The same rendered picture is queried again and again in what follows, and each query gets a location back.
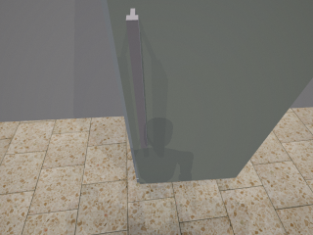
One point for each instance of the handle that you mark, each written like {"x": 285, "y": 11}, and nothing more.
{"x": 133, "y": 33}

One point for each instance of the fridge door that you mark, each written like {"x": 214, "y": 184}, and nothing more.
{"x": 218, "y": 76}

